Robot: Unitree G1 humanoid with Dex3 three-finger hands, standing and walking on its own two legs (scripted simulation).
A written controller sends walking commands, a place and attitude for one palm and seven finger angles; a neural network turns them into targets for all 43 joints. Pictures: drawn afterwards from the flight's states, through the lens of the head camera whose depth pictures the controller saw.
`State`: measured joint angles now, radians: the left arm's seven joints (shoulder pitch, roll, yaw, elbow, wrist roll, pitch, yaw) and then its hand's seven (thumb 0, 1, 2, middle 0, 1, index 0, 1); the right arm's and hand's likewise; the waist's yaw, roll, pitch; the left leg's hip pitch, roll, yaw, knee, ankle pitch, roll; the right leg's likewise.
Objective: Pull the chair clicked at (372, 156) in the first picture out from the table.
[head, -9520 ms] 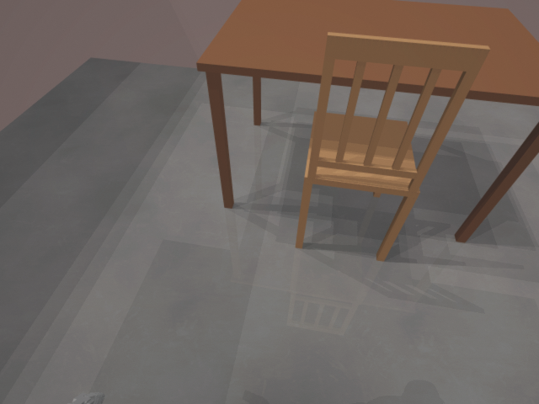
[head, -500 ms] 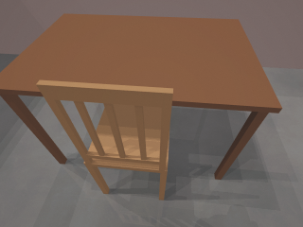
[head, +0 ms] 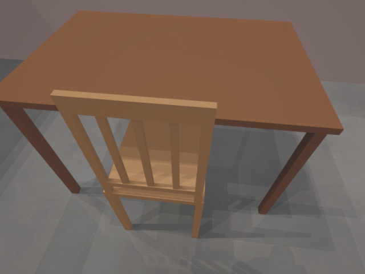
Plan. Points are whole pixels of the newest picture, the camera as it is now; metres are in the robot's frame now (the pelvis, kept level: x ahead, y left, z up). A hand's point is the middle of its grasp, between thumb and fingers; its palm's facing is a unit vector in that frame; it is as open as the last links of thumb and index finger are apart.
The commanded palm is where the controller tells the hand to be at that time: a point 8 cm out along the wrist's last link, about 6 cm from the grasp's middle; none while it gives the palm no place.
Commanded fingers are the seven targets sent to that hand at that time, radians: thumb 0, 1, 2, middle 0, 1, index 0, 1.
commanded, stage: raise the hand toward the chair's back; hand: left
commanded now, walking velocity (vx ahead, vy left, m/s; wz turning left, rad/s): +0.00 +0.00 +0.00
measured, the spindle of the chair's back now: (145, 157) +0.44 +0.15 -0.07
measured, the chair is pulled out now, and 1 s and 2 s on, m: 0.00 0.00 0.00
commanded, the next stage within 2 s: none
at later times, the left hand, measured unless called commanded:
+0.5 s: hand out of the picture +0.13 +0.19 -0.07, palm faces +0.07 -1.00 -0.04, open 10.5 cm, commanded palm +0.12 +0.24 -0.06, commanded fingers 0.00 0.22 0.61 -0.13 -0.19 -0.13 -0.19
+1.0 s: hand (93, 253) +0.17 +0.21 -0.06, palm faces -0.05 -1.00 -0.04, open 14.8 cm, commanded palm +0.15 +0.27 -0.05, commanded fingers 0.00 -0.36 0.36 -0.07 -0.10 -0.07 -0.10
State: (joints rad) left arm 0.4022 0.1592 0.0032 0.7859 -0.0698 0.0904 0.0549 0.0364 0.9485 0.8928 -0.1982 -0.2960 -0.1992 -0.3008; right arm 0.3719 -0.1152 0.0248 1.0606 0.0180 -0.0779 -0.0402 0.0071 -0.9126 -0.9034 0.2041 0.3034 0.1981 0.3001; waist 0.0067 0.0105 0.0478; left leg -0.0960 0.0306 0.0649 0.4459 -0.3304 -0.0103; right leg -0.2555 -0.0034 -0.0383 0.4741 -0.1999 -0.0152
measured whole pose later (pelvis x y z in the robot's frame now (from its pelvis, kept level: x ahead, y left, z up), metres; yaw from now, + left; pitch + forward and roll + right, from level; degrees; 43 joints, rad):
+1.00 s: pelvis -0.03 +0.02 -0.09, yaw +4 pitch +17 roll -2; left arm 0.43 0.26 0.15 -0.03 -0.25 -0.40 -0.31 0.00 -0.14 0.45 -0.09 -0.13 -0.09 -0.14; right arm 0.24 -0.26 -0.03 0.53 0.04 -0.23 -0.04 0.02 -0.91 -0.90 0.21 0.30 0.20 0.30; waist -0.03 0.00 -0.14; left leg -0.87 0.01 -0.02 1.19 -0.62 0.02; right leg -0.95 -0.06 -0.10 1.10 -0.43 0.01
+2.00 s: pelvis -0.02 +0.02 -0.07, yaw +4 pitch +15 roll -3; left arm 0.27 0.30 0.24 0.14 -0.30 -0.40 -0.41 -0.01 -0.50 0.30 -0.06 -0.08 -0.06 -0.08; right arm 0.24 -0.25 0.01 0.54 0.03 -0.24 -0.02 0.01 -0.91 -0.90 0.21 0.30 0.20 0.30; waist -0.03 0.02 -0.13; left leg -0.78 0.01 -0.02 1.10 -0.59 0.02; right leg -0.86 -0.06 -0.10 1.00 -0.41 0.01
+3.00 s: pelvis -0.03 +0.01 -0.10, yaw +4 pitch +20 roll -2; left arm 0.09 0.21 0.08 0.21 -0.20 -0.42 -0.26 -0.01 -0.50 0.30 -0.06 -0.08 -0.06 -0.08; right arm 0.21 -0.25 0.01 0.53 0.02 -0.19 -0.01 0.01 -0.91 -0.90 0.21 0.30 0.20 0.30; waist -0.03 0.02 -0.15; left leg -0.93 0.00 -0.02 1.20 -0.62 0.01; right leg -1.03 -0.07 -0.09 1.13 -0.45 0.00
